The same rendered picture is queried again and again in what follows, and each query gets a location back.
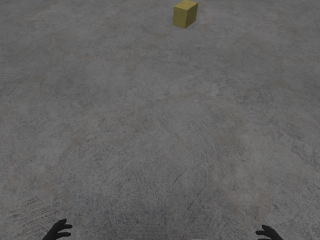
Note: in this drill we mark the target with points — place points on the carton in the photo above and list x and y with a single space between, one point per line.
184 13

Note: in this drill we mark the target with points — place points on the robot left hand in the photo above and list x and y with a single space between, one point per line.
58 226

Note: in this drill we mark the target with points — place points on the robot right hand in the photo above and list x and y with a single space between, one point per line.
269 232

